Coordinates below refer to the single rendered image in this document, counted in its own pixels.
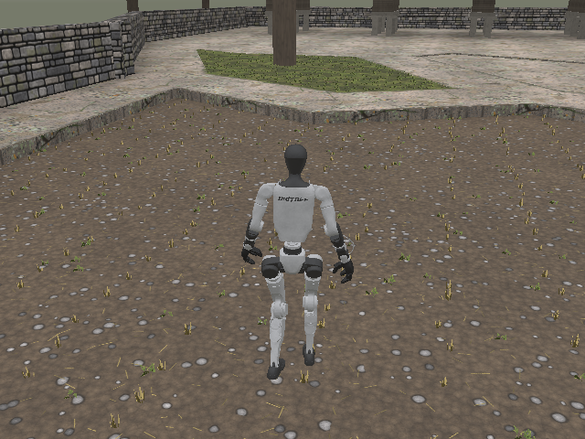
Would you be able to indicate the robot left foot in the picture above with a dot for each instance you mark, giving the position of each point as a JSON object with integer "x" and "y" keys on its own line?
{"x": 273, "y": 373}

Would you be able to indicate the humanoid robot torso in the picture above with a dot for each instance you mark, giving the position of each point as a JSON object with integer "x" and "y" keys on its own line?
{"x": 293, "y": 209}

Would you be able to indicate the robot right hand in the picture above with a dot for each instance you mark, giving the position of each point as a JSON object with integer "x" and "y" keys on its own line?
{"x": 349, "y": 269}

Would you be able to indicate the robot left hand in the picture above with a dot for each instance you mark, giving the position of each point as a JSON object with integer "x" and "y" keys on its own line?
{"x": 254, "y": 251}

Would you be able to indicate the robot left forearm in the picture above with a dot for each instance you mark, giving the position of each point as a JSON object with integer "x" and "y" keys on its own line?
{"x": 250, "y": 238}

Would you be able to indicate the right robot upper arm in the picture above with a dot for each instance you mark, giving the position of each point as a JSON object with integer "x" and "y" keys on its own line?
{"x": 327, "y": 208}

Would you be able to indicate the robot right forearm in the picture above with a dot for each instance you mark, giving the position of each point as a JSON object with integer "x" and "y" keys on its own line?
{"x": 340, "y": 246}

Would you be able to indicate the left robot upper arm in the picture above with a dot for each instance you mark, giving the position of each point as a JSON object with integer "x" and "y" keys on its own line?
{"x": 260, "y": 205}

